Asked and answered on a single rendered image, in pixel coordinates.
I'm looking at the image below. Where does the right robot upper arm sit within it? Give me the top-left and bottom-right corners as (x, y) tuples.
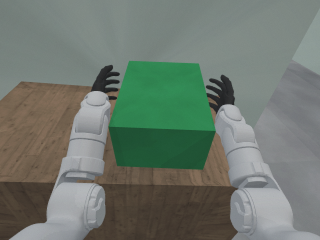
(230, 187), (320, 240)

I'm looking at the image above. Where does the carton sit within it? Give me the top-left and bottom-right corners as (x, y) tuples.
(108, 61), (216, 170)

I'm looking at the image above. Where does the robot right hand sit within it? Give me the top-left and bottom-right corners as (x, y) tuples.
(206, 74), (235, 114)

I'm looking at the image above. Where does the left robot upper arm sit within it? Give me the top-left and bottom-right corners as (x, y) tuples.
(9, 182), (106, 240)

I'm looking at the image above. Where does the pedestal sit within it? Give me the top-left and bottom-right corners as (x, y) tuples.
(0, 81), (238, 240)

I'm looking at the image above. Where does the robot left forearm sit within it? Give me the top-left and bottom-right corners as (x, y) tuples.
(46, 91), (111, 219)

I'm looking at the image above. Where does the robot right forearm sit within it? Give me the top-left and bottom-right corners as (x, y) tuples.
(214, 104), (294, 224)

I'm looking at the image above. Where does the robot left hand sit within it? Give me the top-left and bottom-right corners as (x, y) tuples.
(91, 65), (120, 100)

